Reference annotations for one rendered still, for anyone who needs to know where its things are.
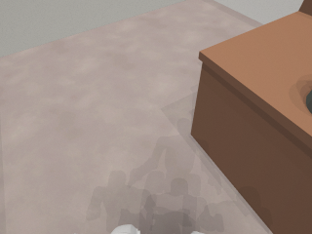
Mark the table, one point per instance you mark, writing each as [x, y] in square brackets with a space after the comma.
[251, 118]

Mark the robot left thigh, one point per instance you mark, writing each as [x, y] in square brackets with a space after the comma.
[125, 229]

